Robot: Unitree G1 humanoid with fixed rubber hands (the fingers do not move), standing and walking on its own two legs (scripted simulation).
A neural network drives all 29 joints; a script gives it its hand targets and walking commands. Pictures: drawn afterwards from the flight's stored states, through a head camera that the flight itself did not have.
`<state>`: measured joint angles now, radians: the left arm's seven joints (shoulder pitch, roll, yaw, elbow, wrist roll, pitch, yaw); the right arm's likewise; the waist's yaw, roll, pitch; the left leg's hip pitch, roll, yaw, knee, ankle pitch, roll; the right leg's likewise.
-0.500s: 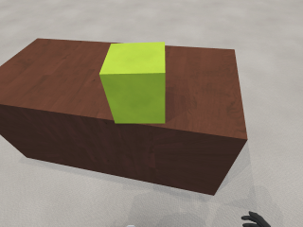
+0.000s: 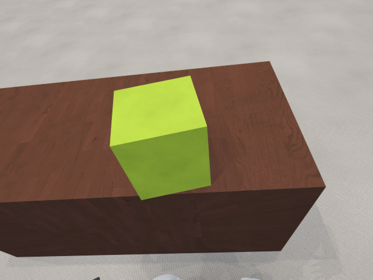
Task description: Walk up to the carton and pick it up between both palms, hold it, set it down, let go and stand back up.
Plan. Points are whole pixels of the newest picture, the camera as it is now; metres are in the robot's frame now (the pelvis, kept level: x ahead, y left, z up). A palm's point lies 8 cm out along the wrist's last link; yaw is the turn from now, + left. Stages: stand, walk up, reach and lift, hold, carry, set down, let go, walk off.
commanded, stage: walk up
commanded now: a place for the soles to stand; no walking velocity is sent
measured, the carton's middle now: (164, 140) +0.49 +0.07 +0.00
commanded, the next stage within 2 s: none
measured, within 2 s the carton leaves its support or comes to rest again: neither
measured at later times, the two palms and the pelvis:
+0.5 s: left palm out of the picture +0.17 +0.33 -0.11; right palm out of the picture +0.09 -0.20 -0.08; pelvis +0.05 +0.08 +0.01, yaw -6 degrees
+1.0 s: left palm (70, 277) +0.18 +0.31 -0.09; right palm out of the picture +0.07 -0.22 -0.09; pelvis +0.05 +0.06 +0.01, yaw -8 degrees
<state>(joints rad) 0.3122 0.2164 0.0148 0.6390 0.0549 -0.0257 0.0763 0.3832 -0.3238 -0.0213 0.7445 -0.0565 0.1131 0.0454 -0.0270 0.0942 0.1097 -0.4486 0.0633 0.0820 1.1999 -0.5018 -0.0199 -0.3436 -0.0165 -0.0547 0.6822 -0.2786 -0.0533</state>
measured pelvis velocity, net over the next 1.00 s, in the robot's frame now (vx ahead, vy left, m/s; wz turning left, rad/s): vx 0.05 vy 0.06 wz -0.14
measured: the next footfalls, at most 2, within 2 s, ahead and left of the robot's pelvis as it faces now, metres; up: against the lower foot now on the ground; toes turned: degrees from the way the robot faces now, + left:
left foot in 0.18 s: +0.14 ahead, +0.21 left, +0.00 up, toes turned -3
right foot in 0.54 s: +0.07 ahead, -0.06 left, +0.00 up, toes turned -7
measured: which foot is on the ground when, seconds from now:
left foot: up 0.00-0.16, down 0.18-1.00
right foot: down 0.00-0.20, up 0.22-0.52, down 0.54-1.00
